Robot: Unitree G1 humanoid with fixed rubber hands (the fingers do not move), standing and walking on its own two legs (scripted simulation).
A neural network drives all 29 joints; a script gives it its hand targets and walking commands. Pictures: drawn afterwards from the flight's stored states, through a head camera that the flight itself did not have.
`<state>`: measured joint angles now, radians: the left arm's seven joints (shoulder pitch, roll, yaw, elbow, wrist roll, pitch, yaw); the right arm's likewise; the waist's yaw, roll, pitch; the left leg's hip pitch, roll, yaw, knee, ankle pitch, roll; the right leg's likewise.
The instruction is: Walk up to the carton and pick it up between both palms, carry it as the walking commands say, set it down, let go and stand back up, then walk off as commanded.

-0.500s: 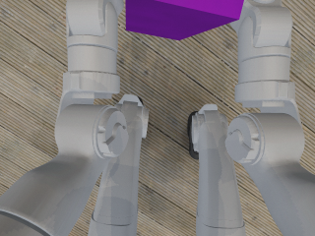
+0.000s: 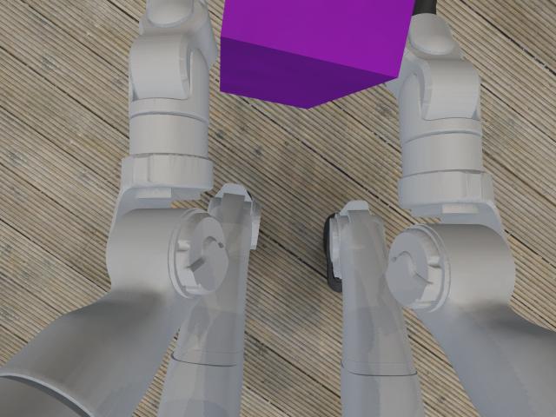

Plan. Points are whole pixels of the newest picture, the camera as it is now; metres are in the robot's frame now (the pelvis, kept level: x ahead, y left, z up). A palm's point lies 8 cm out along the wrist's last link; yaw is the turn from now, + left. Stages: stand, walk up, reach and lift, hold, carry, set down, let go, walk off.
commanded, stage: reach and lift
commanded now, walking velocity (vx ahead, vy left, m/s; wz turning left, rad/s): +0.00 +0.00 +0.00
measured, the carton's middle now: out of the picture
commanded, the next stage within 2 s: none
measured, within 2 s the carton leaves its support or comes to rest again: neither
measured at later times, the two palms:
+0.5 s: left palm out of the picture +0.50 +0.16 +0.02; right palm (429, 18) +0.50 -0.07 -0.01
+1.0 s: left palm out of the picture +0.47 +0.15 +0.09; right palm (499, 14) +0.47 -0.09 +0.07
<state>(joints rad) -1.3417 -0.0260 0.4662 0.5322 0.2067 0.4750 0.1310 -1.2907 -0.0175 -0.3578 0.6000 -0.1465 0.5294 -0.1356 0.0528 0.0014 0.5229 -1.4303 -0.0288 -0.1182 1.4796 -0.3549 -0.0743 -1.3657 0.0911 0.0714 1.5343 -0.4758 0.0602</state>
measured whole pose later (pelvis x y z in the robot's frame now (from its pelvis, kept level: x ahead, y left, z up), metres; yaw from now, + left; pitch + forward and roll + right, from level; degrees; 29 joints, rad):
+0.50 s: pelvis +0.01 +0.01 +0.05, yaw +1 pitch +11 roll -3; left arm -1.19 -0.08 0.43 0.50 0.22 0.45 0.15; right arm -1.15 0.02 -0.36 0.60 -0.15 0.49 -0.11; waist 0.04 0.02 0.52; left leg -1.17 -0.03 -0.13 1.29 -0.32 -0.06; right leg -1.08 0.07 0.06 1.31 -0.43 0.06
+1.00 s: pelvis +0.03 +0.00 +0.11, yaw +1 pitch +10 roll -1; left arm -0.90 -0.16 0.42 0.52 0.25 0.41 0.14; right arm -0.91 0.07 -0.31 0.66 -0.18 0.46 -0.10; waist 0.03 0.00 0.30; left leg -0.95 -0.02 -0.10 1.02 -0.26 -0.05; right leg -0.88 0.06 0.09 1.07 -0.36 0.05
